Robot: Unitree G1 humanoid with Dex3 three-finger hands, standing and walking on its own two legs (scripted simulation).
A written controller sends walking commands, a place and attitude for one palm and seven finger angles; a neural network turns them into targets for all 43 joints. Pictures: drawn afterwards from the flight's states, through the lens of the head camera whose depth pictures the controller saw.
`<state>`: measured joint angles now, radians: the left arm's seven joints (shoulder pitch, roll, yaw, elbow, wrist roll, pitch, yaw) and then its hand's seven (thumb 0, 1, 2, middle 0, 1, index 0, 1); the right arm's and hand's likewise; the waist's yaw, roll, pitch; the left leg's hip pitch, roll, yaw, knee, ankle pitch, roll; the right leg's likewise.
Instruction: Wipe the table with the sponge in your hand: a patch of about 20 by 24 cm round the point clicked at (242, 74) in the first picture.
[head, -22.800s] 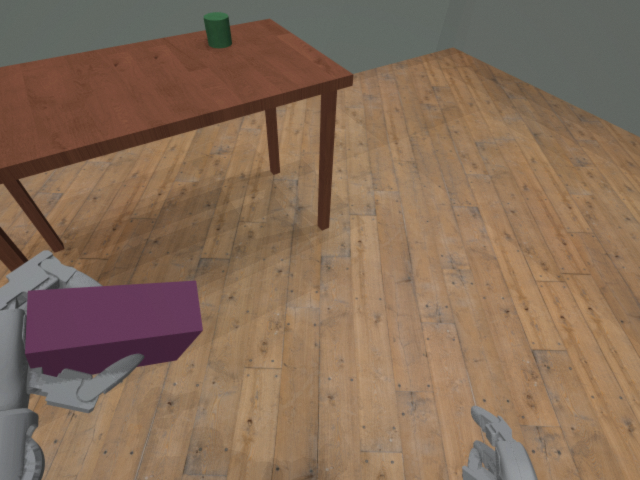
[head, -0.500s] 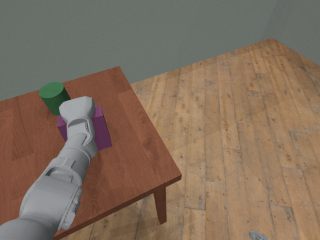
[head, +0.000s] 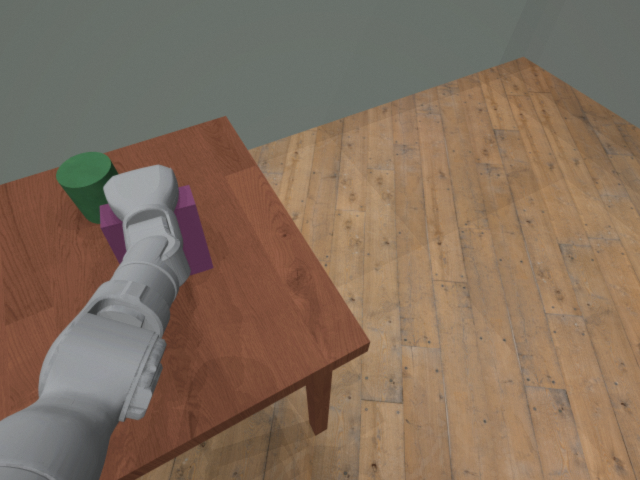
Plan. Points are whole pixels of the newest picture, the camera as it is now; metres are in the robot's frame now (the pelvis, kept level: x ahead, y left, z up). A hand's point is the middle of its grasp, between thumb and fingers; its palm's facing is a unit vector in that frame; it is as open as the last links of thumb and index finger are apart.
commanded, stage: wipe back along the third lane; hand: left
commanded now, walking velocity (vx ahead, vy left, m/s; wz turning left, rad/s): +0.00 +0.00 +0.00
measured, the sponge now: (165, 250) +0.44 +0.23 -0.01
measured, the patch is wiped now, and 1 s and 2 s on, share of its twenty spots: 1.00 1.00 1.00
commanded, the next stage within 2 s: none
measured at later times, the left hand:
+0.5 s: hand (157, 234) +0.43 +0.22 +0.04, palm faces -0.04 -0.03 -1.00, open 9.4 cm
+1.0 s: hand (168, 271) +0.37 +0.19 +0.04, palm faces +0.01 -0.05 -1.00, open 9.4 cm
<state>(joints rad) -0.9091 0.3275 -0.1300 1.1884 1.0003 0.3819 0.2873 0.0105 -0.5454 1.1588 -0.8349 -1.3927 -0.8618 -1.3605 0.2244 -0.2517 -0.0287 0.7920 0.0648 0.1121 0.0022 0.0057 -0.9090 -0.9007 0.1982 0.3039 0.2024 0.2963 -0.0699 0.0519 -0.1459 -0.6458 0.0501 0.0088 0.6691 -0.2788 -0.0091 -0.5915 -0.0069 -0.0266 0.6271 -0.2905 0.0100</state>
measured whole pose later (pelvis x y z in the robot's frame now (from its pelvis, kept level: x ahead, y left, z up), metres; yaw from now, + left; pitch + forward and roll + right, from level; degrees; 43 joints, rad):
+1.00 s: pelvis +0.05 +0.00 +0.01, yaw +2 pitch +6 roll -1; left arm -0.31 0.19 -0.41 0.40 1.01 0.61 0.24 0.02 -0.43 1.09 -0.74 -1.46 -0.77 -1.44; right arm -0.01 -0.25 0.01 0.66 0.09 0.23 0.07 0.01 -0.91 -0.90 0.20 0.30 0.20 0.30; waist 0.07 0.06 -0.13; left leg -0.36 0.02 -0.01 0.59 -0.33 -0.01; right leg -0.29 -0.03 -0.06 0.55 -0.35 0.01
